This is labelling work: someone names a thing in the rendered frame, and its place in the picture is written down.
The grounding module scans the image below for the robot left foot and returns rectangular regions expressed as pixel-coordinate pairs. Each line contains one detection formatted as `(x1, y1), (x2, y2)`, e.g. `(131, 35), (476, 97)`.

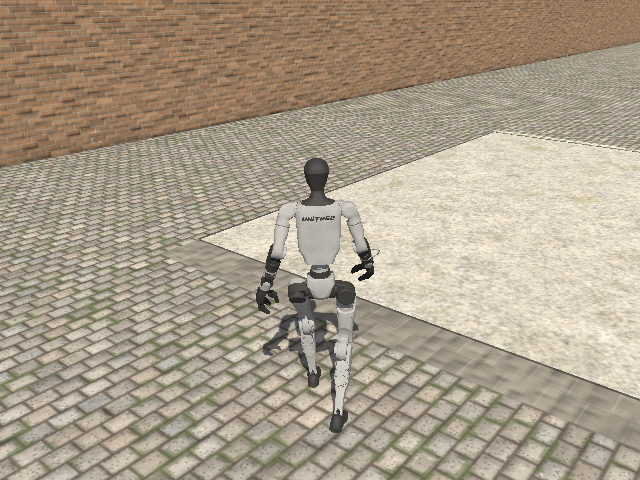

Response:
(307, 366), (321, 387)

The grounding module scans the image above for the robot right forearm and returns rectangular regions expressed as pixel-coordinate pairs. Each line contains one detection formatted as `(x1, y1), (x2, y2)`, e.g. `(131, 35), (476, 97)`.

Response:
(357, 237), (374, 268)

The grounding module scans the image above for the left robot hand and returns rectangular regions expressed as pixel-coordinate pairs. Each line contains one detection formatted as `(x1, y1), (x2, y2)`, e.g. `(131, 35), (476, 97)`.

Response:
(256, 287), (279, 314)

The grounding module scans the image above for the left robot upper arm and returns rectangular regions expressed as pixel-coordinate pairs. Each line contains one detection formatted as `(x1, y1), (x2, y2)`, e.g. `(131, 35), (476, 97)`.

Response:
(271, 202), (297, 260)

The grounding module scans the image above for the humanoid robot head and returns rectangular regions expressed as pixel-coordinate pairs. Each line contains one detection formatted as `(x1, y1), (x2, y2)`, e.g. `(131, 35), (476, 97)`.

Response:
(300, 158), (335, 206)

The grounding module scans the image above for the right robot hand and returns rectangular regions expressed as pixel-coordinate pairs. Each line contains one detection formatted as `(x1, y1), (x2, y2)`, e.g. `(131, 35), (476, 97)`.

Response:
(351, 263), (374, 281)

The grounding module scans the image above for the robot left forearm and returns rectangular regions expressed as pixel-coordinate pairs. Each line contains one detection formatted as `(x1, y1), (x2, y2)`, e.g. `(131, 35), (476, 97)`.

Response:
(259, 244), (281, 291)

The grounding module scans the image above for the right robot upper arm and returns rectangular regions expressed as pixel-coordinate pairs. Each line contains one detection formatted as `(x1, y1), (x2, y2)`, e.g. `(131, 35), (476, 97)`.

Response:
(338, 200), (368, 254)

